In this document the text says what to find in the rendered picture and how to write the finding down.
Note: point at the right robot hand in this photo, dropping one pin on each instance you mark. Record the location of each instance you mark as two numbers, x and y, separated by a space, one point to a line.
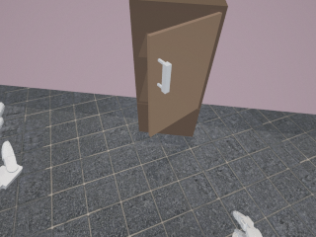
247 225

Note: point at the left robot hand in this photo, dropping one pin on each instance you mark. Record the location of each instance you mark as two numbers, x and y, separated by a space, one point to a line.
10 170

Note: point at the cupboard door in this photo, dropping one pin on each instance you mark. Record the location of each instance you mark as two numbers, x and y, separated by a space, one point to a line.
188 47

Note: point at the handle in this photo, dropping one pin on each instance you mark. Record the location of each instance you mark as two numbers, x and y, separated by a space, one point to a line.
166 76

